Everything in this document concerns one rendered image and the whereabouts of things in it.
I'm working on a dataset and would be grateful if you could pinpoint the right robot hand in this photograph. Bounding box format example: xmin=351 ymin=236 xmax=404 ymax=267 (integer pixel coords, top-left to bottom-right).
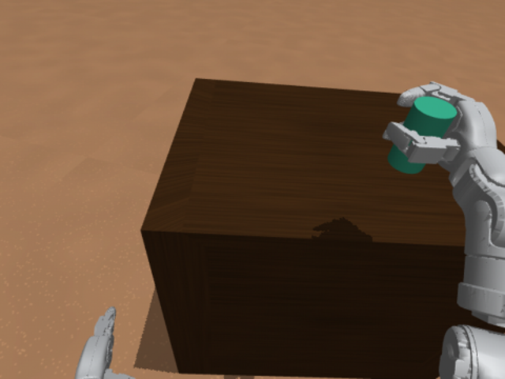
xmin=382 ymin=81 xmax=497 ymax=173

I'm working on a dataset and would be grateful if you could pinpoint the left robot hand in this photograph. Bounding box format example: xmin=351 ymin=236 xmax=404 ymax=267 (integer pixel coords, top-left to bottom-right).
xmin=74 ymin=306 xmax=135 ymax=379

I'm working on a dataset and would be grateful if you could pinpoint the can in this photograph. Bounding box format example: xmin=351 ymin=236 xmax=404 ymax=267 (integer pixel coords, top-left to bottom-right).
xmin=387 ymin=96 xmax=457 ymax=174

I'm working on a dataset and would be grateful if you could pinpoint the right robot arm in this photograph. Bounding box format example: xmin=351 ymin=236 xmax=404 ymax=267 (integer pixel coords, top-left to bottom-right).
xmin=439 ymin=148 xmax=505 ymax=379

